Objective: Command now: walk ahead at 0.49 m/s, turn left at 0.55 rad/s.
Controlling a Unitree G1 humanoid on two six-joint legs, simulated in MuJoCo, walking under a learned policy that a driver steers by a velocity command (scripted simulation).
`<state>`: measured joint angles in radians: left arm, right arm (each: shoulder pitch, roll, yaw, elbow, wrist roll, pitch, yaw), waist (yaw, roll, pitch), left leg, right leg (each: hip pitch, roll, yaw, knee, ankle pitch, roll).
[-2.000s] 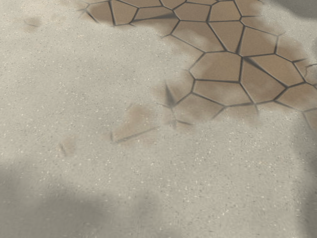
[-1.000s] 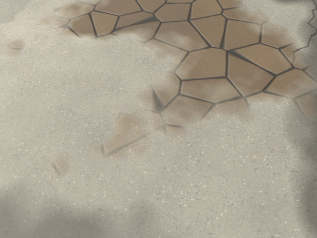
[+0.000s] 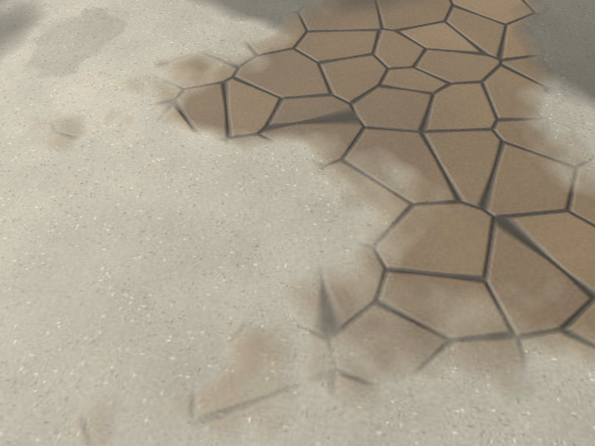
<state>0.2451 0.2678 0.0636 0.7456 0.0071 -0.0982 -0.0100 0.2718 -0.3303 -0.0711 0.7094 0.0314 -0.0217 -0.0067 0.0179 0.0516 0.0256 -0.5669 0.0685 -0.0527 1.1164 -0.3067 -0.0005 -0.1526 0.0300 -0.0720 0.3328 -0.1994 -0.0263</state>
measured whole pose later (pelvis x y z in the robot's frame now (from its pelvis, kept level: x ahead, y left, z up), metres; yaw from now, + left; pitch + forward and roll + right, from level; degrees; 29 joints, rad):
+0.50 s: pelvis +0.20 +0.06 -0.01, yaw +5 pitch +0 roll +0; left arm 0.20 0.31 0.04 0.81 -0.01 0.03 0.03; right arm 0.12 -0.23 -0.02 0.70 -0.03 -0.04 0.02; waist 0.01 -0.04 0.09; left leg -0.34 -0.03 0.11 0.44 -0.12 0.08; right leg -0.49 -0.08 0.05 0.98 -0.43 0.09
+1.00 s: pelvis +0.25 +0.02 -0.01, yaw -2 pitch -1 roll +0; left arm 0.10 0.23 0.01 0.85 0.01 0.00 0.00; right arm 0.15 -0.28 -0.05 0.89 -0.01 0.02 -0.01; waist -0.01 0.00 0.04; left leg -0.20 0.04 0.02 0.48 -0.25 -0.03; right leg -0.18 0.01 -0.01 0.49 -0.28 -0.02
